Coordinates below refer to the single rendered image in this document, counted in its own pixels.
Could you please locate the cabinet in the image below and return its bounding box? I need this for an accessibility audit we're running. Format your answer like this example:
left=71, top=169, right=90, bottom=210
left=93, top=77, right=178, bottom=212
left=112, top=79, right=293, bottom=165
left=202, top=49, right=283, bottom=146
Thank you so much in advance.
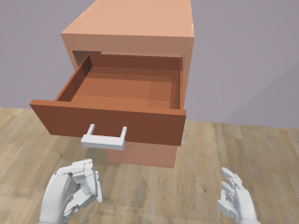
left=61, top=0, right=195, bottom=169

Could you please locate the drawer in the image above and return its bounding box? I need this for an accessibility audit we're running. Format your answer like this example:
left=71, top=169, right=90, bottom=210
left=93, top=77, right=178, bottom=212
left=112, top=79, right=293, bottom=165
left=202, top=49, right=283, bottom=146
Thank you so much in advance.
left=29, top=53, right=187, bottom=147

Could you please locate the handle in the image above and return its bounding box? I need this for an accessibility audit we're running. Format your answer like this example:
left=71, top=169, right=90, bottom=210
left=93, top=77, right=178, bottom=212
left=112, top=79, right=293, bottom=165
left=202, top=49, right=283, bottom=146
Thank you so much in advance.
left=80, top=124, right=127, bottom=150

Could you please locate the right robot hand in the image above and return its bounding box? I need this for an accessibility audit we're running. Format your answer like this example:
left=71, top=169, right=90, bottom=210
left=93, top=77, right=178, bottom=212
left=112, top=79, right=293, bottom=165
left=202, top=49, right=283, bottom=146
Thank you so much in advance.
left=218, top=167, right=258, bottom=224

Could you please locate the left robot hand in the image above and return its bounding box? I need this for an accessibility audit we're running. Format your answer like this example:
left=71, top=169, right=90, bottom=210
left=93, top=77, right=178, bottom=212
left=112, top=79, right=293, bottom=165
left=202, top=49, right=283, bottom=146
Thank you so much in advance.
left=39, top=159, right=104, bottom=224

